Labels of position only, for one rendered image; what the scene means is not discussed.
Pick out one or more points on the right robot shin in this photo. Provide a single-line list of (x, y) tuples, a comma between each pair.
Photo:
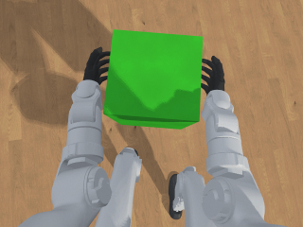
[(177, 203)]

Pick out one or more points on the right robot upper arm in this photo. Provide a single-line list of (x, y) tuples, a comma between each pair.
[(234, 203)]

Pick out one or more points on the right robot hand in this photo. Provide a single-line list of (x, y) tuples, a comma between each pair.
[(216, 80)]

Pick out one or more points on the robot left forearm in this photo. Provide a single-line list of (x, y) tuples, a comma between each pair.
[(84, 129)]

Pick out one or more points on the robot right forearm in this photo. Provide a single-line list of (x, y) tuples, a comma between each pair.
[(223, 139)]

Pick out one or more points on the left robot hand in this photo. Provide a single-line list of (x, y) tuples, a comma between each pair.
[(93, 70)]

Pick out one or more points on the right robot foot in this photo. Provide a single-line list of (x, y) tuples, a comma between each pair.
[(175, 214)]

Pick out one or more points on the left robot upper arm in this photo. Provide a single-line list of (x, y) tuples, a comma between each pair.
[(77, 197)]

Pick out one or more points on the carton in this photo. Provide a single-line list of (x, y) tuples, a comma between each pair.
[(154, 79)]

